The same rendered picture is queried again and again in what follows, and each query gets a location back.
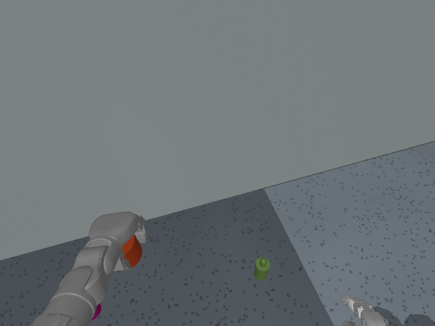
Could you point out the right robot hand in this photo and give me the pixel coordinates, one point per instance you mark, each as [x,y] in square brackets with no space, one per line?
[363,310]

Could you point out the left robot arm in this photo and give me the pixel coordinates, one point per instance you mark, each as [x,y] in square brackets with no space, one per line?
[84,287]

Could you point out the left robot hand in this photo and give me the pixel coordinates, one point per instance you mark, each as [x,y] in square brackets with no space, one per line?
[120,227]

